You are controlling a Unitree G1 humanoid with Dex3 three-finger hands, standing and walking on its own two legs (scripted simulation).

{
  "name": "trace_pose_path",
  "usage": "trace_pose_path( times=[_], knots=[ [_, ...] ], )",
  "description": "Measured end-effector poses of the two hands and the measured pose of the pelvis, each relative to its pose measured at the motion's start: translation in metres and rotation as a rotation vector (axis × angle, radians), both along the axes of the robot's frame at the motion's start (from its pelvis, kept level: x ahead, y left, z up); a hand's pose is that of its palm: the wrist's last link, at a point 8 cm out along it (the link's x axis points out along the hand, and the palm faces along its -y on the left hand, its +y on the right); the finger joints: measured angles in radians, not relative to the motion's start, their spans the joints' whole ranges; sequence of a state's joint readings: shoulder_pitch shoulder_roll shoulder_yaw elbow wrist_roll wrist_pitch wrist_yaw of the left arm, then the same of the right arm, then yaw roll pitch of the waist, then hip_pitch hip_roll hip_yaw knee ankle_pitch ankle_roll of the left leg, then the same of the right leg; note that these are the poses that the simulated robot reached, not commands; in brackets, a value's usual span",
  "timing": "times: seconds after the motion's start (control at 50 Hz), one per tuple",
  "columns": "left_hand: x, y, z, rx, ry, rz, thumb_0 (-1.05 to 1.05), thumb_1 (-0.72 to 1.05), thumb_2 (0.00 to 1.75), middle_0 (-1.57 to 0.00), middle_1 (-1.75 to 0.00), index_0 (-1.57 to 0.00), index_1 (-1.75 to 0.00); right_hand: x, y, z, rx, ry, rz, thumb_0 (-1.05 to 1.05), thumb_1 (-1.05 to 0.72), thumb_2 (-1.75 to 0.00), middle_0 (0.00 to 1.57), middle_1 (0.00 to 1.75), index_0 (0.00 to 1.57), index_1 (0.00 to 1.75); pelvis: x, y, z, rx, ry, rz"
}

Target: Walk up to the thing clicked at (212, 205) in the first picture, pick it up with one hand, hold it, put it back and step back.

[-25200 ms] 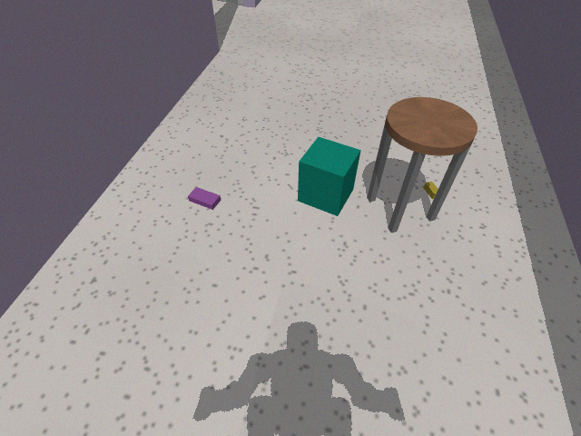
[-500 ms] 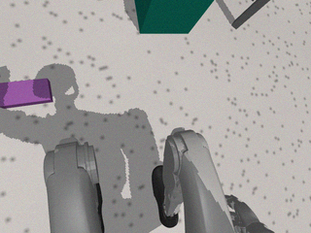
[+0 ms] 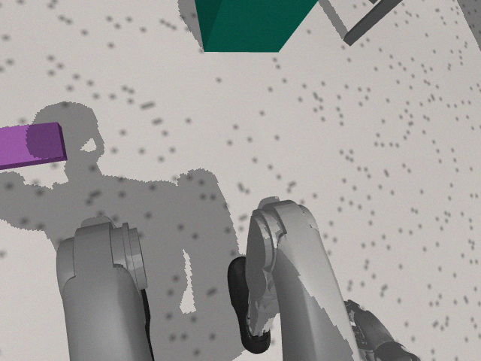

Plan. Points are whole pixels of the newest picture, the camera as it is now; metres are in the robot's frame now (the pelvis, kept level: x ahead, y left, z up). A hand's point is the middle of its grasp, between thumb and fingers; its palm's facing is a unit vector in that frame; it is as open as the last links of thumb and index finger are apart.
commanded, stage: rise first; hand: left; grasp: from above
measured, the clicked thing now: (22, 146) +0.46 +0.35 -0.29
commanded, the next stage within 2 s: none
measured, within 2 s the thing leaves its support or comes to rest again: neither
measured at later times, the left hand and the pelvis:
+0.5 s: hand out of the picture +0.41 +0.39 -0.19, palm faces -0.44 -0.15 -0.88, open 14.1 cm; pelvis +0.00 +0.00 +0.00, yaw -1 degrees
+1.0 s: hand out of the picture +0.41 +0.39 -0.19, palm faces -0.45 -0.14 -0.88, open 14.1 cm; pelvis +0.00 +0.00 +0.00, yaw -1 degrees
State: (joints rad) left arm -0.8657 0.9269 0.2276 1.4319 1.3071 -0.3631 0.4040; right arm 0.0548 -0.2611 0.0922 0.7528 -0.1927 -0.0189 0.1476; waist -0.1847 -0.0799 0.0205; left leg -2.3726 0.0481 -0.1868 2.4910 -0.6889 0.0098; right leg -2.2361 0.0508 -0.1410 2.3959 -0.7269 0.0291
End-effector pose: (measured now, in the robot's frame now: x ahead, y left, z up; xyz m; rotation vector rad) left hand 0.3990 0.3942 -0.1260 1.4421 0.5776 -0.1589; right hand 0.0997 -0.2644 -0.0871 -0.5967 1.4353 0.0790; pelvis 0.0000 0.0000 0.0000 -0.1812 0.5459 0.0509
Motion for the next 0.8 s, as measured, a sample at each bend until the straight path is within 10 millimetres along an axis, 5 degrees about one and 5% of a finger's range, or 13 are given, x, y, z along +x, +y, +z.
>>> trace_pose_path(
  times=[0.8],
  knots=[
    [0.015,-0.001,-0.009,0.005,0.002,0.010,0.00,-0.53,1.01,-0.10,-1.01,-0.09,-1.02,-0.019,0.002,0.007,0.001,0.028,0.020,0.00,-0.91,-0.90,0.20,0.30,0.20,0.30,-0.001,0.001,-0.004,-0.017,-0.017,-0.008]
  ],
)
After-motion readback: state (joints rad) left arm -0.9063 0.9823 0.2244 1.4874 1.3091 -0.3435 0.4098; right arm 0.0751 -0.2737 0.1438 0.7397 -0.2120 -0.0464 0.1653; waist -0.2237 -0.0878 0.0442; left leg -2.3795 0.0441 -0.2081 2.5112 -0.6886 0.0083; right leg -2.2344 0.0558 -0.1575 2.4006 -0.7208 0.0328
